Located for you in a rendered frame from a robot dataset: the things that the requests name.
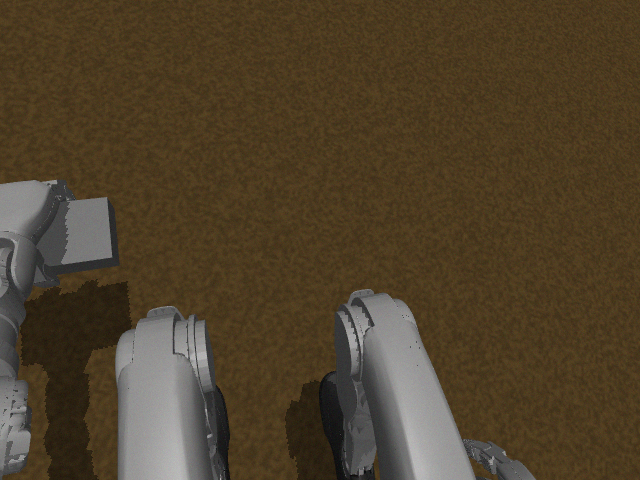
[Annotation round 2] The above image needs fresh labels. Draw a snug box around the right robot foot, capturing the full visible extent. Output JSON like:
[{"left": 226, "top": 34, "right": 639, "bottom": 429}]
[{"left": 319, "top": 371, "right": 375, "bottom": 480}]

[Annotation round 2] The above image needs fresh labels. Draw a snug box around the left robot foot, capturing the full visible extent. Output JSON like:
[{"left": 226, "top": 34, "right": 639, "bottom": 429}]
[{"left": 213, "top": 385, "right": 230, "bottom": 480}]

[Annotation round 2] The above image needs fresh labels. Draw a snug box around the left robot arm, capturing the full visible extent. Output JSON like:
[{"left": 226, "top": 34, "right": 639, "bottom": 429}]
[{"left": 0, "top": 231, "right": 38, "bottom": 480}]

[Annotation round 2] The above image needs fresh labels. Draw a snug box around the left robot hand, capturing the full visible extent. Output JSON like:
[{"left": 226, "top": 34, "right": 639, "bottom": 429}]
[{"left": 0, "top": 180, "right": 76, "bottom": 288}]

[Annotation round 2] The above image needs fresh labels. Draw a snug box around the right robot hand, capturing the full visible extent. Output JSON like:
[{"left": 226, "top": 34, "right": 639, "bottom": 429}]
[{"left": 462, "top": 439, "right": 536, "bottom": 480}]

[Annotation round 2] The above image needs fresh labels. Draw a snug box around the small box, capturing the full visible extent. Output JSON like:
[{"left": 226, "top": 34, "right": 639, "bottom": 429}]
[{"left": 36, "top": 197, "right": 120, "bottom": 275}]

